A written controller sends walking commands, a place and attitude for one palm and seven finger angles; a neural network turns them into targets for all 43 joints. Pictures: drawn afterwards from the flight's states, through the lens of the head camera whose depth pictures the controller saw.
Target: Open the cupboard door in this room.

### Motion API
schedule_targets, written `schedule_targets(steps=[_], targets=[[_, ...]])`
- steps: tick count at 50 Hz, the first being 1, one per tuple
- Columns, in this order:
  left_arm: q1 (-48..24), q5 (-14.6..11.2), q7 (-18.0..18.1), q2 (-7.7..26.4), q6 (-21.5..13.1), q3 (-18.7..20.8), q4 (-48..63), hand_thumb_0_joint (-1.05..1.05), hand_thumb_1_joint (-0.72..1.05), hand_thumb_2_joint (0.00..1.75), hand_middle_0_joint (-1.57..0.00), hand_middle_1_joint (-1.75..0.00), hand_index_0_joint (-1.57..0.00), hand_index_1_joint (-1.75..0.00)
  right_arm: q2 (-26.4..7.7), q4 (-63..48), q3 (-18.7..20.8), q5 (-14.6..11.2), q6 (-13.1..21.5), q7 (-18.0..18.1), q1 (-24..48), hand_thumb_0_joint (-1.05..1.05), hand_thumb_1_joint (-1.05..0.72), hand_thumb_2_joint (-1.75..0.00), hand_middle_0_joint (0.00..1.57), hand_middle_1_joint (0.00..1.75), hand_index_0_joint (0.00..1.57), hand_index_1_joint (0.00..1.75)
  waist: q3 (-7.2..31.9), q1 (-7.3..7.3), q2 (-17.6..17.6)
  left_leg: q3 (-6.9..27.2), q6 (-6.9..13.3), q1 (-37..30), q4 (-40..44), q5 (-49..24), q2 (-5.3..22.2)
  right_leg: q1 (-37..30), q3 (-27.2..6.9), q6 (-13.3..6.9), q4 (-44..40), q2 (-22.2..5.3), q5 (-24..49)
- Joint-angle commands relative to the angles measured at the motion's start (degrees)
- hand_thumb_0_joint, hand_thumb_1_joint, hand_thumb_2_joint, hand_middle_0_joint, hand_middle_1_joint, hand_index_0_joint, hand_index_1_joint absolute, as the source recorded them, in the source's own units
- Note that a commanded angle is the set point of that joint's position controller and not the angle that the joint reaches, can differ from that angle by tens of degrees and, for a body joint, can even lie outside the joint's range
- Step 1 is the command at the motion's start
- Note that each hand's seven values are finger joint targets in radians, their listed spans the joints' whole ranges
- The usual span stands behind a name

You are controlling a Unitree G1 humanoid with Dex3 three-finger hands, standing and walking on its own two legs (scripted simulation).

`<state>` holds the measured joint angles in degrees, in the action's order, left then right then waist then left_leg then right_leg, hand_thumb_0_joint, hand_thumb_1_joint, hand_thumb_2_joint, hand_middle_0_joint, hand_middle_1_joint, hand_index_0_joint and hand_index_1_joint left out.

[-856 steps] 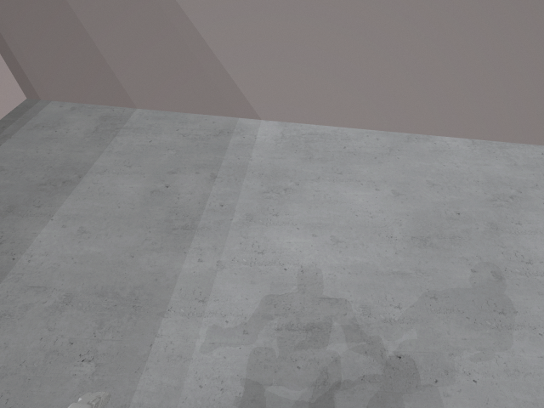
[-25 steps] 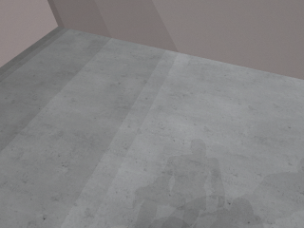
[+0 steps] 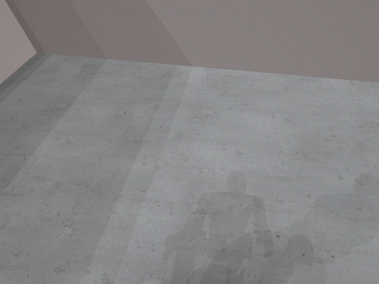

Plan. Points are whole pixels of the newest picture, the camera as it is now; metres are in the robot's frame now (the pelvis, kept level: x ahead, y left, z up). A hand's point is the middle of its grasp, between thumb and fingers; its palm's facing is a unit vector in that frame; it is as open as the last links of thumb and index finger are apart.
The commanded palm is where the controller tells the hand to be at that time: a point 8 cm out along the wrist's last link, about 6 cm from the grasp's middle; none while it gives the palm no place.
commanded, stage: turn or walk to find it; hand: left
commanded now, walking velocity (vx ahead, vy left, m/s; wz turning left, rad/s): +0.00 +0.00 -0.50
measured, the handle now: out of the picture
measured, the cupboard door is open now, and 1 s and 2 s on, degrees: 0 0 0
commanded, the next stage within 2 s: none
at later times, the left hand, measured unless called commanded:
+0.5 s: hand (100, 283) +0.14 +0.24 -0.15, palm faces -0.21 -0.95 -0.23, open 7.3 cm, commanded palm none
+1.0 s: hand (150, 270) +0.17 +0.12 -0.14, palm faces -0.49 -0.84 -0.23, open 7.3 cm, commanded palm none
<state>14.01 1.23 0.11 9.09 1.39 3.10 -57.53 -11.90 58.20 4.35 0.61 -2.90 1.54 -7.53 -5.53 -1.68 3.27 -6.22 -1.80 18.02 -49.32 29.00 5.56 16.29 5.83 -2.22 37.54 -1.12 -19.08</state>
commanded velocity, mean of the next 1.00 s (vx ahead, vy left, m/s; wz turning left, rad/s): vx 0.00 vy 0.00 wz -0.50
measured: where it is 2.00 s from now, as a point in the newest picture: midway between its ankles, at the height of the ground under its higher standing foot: outside the picture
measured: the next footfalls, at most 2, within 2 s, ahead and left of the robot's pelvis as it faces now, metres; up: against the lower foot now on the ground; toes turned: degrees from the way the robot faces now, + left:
left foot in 0.38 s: +0.05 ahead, +0.15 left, +0.00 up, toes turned -9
right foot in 0.78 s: -0.02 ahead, -0.10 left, +0.00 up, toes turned -31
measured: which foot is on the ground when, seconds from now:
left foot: up 0.00-0.36, down 0.38-0.78, up 0.80-1.00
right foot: down 0.00-0.38, up 0.40-0.76, down 0.78-1.00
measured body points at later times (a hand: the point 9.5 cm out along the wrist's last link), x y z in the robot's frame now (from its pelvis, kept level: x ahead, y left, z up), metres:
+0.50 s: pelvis -0.01 +0.05 +0.02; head +0.03 +0.06 +0.46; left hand +0.15 +0.29 -0.13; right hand +0.00 -0.21 -0.12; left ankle +0.01 +0.16 -0.72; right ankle -0.04 -0.08 -0.65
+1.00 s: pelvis -0.01 +0.01 +0.01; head +0.02 -0.03 +0.46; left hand +0.19 +0.17 -0.12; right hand -0.10 -0.25 -0.14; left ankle +0.05 +0.15 -0.65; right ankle -0.06 -0.08 -0.72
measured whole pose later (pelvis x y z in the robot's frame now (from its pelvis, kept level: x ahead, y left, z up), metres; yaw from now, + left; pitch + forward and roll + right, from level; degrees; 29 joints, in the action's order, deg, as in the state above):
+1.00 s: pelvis -0.01 +0.01 +0.01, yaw -30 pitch +0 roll +0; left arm 7.9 0.8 -0.2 10.6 1.8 2.4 -52.5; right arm -14.6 55.0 4.1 1.1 -3.1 1.2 -10.5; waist -6.3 1.2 1.7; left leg -1.7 -4.7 27.7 -61.5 23.4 5.4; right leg 15.2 1.3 -1.9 30.0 0.6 -14.9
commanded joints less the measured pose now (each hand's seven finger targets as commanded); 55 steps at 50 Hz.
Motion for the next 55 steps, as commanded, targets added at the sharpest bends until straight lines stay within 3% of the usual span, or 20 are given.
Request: schedule_targets(steps=[1, 4, 11, 14, 17, 18, 19, 20, 22, 24, 27, 33, 35, 37, 38, 39, 40, 42, 45, 55], targets=[[1.07, 0.07, 1.28, 12.12, -0.45, 3.05, 4.07, 0.00, 0.90, 0.90, -0.20, -0.30, -0.20, -0.30, -5.53, -6.53, 0.74, 0.27, 0.83, -0.23, 3.62, 0.00, -0.90, -0.90, 0.20, 0.30, 0.20, 0.30, 2.74, -0.62, -11.15, 7.83, -0.11, 13.76, -17.40, -3.48, -0.46, -4.91, -23.99, -8.69, -21.26, -15.97, 14.29], [-1.18, 0.02, 1.04, 12.28, -0.74, 2.97, 5.30, 0.00, 0.90, 0.90, -0.20, -0.30, -0.20, -0.30, -5.42, -5.36, 0.51, 0.46, 0.94, -0.47, 0.16, 0.00, -0.90, -0.90, 0.20, 0.30, 0.20, 0.30, 6.97, 0.42, -8.87, 6.59, -1.27, 11.19, -13.65, -6.82, -0.86, -7.14, -19.54, -6.78, -19.88, -13.17, 15.11], [-0.53, 0.31, 0.39, 15.10, -0.22, 3.49, 5.33, 0.00, 0.90, 0.90, -0.20, -0.30, -0.20, -0.30, -5.74, -7.10, -0.29, 0.13, 1.51, -0.08, 0.84, 0.00, -0.90, -0.90, 0.20, 0.30, 0.20, 0.30, 7.03, -0.94, -10.24, 5.24, -1.70, 7.99, -0.60, -4.65, -2.44, -7.49, -23.51, -8.43, -18.78, -12.27, 17.65], [-3.43, 0.43, 0.29, 15.73, 0.23, 3.64, 6.35, 0.00, 0.90, 0.90, -0.20, -0.30, -0.20, -0.30, -5.80, -7.42, -0.50, -0.20, 2.05, 0.09, -1.80, 0.00, -0.90, -0.90, 0.20, 0.30, 0.20, 0.30, 7.76, 0.34, -11.95, 4.82, -1.15, 3.04, 7.51, -4.62, -3.18, -5.40, -24.33, -7.72, -17.19, -11.27, 17.60], [-6.62, -0.39, 0.15, 14.80, 0.89, 3.30, 7.57, 0.00, 0.90, 0.90, -0.20, -0.30, -0.20, -0.30, -6.82, -5.83, -0.55, -0.38, 3.09, 0.59, -8.46, 0.00, -0.90, -0.90, 0.20, 0.30, 0.20, 0.30, 9.25, 3.63, -10.14, 4.07, -0.47, -10.95, 24.79, -14.55, -3.41, 2.38, -22.79, -3.31, -11.35, -7.09, 16.24], [-6.23, -0.79, -0.04, 12.05, 1.11, 2.71, 8.65, 0.00, 0.90, 0.90, -0.20, -0.30, -0.20, -0.30, -10.37, -5.86, 0.03, 0.00, 3.73, 0.77, -9.64, 0.00, -0.90, -0.90, 0.20, 0.30, 0.20, 0.30, 9.72, 4.07, 0.32, 14.02, 2.50, -16.80, 32.38, -12.21, 5.25, 10.63, -18.67, -0.28, -3.25, -1.34, 7.98], [-5.38, -0.80, -0.69, 9.56, 1.19, 2.07, 9.55, 0.00, 0.90, 0.90, -0.20, -0.30, -0.20, -0.30, -15.15, -7.53, 0.96, 0.39, 3.43, 0.58, -7.99, 0.00, -0.90, -0.90, 0.20, 0.30, 0.20, 0.30, 7.14, 3.11, 15.23, 26.50, 7.22, -15.26, 36.98, -15.39, 18.15, 17.76, -9.34, 3.13, 10.10, 4.78, -10.87], [-6.71, -0.07, -0.65, 11.23, 1.65, 2.49, 9.78, 0.00, 0.90, 0.90, -0.20, -0.30, -0.20, -0.30, -15.51, -8.32, 0.96, 0.67, 3.18, 0.49, -6.50, 0.00, -0.90, -0.90, 0.20, 0.30, 0.20, 0.30, 5.74, 3.75, 13.23, 27.72, 10.70, -7.97, 37.56, -13.87, 22.13, 16.53, -9.78, 4.15, 20.39, 2.39, -14.43], [-6.74, 0.36, -1.35, 11.78, 1.90, 3.52, 8.81, 0.00, 0.90, 0.90, -0.20, -0.30, -0.20, -0.30, -11.75, -9.41, 0.20, 1.02, 3.31, 0.56, -1.41, 0.00, -0.90, -0.90, 0.20, 0.30, 0.20, 0.30, 1.71, 0.84, 7.29, 19.15, 9.86, -2.98, 36.31, -15.99, 15.85, 16.04, -9.38, 4.94, 30.21, 0.94, -8.44], [-5.47, 0.24, -1.92, 10.27, 1.74, 3.06, 8.21, 0.00, 0.90, 0.90, -0.20, -0.30, -0.20, -0.30, -9.88, -9.41, -0.04, 0.88, 3.71, 0.58, -1.20, 0.00, -0.90, -0.90, 0.20, 0.30, 0.20, 0.30, 3.20, 0.44, 4.01, 10.78, 8.76, -7.23, 32.89, -27.12, 12.00, 17.06, -7.09, 5.70, 31.52, 0.03, -4.90], [-7.86, -0.09, -1.87, 8.95, 1.60, 2.24, 9.26, 0.00, 0.90, 0.90, -0.20, -0.30, -0.20, -0.30, -9.45, -7.40, 0.52, 0.77, 3.95, 0.48, -6.96, 0.00, -0.90, -0.90, 0.20, 0.30, 0.20, 0.30, 6.18, 2.82, 4.24, 7.61, 9.86, -15.66, 29.20, -41.83, 12.19, 17.75, -5.44, 6.69, 26.98, -0.91, -5.43], [-11.33, -0.20, -1.92, 7.44, 1.06, 1.35, 10.69, 0.00, 0.90, 0.90, -0.20, -0.30, -0.20, -0.30, -11.25, -5.44, 1.98, 0.85, 3.27, -0.21, -9.55, 0.00, -0.90, -0.90, 0.20, 0.30, 0.20, 0.30, 6.77, 5.02, 8.26, 2.44, 9.20, -17.27, 24.93, -47.71, 14.01, 9.88, -0.57, 5.72, 8.94, -0.83, -7.78], [-9.87, -0.22, -1.77, 7.76, 0.64, 1.35, 10.27, 0.00, 0.90, 0.90, -0.20, -0.30, -0.20, -0.30, -11.45, -5.28, 2.23, 0.88, 3.06, -0.41, -8.83, 0.00, -0.90, -0.90, 0.20, 0.30, 0.20, 0.30, 6.68, 4.29, 9.51, 1.30, 7.94, -16.37, 22.52, -48.23, 13.97, 6.52, 0.54, 4.70, 2.14, 0.00, -5.52], [-3.70, -0.09, -1.49, 9.54, -0.19, 1.93, 8.18, 0.00, 0.90, 0.90, -0.20, -0.30, -0.20, -0.30, -11.36, -5.74, 2.34, 0.43, 2.94, -0.61, -7.23, 0.00, -0.90, -0.90, 0.20, 0.30, 0.20, 0.30, 8.64, 0.85, 5.81, -2.17, 4.01, -10.29, 14.34, -41.15, 12.26, -5.64, 0.92, 3.58, -11.60, -0.13, 8.24], [1.26, 0.35, -0.83, 14.85, -1.01, 2.76, 6.83, 0.00, 0.90, 0.90, -0.20, -0.30, -0.20, -0.30, -8.95, -6.56, 1.72, -0.06, 2.82, -0.95, -8.11, 0.00, -0.90, -0.90, 0.20, 0.30, 0.20, 0.30, 11.81, -1.32, -6.26, -5.05, 0.31, 1.01, 2.95, -27.97, 9.26, -19.13, -8.87, 0.58, -15.12, -8.82, 23.21], [4.53, 0.15, 0.07, 20.19, -1.39, 3.91, 5.74, 0.00, 0.90, 0.90, -0.20, -0.30, -0.20, -0.30, -4.35, -9.51, 0.27, 0.06, 2.54, -1.08, -4.93, 0.00, -0.90, -0.90, 0.20, 0.30, 0.20, 0.30, 10.97, -2.81, -20.55, -4.41, -2.42, 16.03, -10.56, 6.40, 1.10, -22.72, -26.10, -5.73, -14.84, -22.54, 47.04], [5.43, -0.85, 0.76, 19.32, -0.80, 3.91, 5.72, 0.00, 0.90, 0.90, -0.20, -0.30, -0.20, -0.30, -5.75, -9.98, 0.13, -0.22, 1.23, 0.08, -2.28, 0.00, -0.90, -0.90, 0.20, 0.30, 0.20, 0.30, 10.76, -3.80, -16.77, 4.56, -1.70, 14.83, -15.25, 7.62, 1.22, -16.36, -24.87, -9.26, -16.28, -22.87, 43.87], [-1.77, -0.48, 1.02, 16.48, -0.18, 3.52, 7.57, 0.00, 0.90, 0.90, -0.20, -0.30, -0.20, -0.30, -6.45, -9.13, 0.41, 0.21, 0.82, 0.10, -1.13, 0.00, -0.90, -0.90, 0.20, 0.30, 0.20, 0.30, 5.78, -1.31, -15.12, 7.20, -1.67, 16.98, -19.71, 1.05, 1.51, -10.45, -22.88, -9.14, -18.16, -17.99, 27.23], [-6.92, -0.25, 0.84, 13.92, -0.33, 2.62, 9.35, 0.00, 0.90, 0.90, -0.20, -0.30, -0.20, -0.30, -6.49, -7.11, 0.37, 0.62, 0.76, -0.45, -4.23, 0.00, -0.90, -0.90, 0.20, 0.30, 0.20, 0.30, 6.80, 1.61, -11.40, 5.28, -2.64, 12.22, -15.90, -6.03, 1.03, -6.89, -16.56, -6.40, -17.72, -12.86, 23.35], [-3.36, 0.30, 0.49, 15.72, -0.34, 3.39, 7.74, 0.00, 0.90, 0.90, -0.20, -0.30, -0.20, -0.30, -5.99, -9.56, -0.32, -0.13, 1.95, -0.05, -0.53, 0.00, -0.90, -0.90, 0.20, 0.30, 0.20, 0.30, 8.80, 0.33, -11.87, 4.70, -2.40, 7.04, 2.74, -3.98, -2.15, -8.33, -23.11, -8.54, -14.73, -11.80, 29.11]])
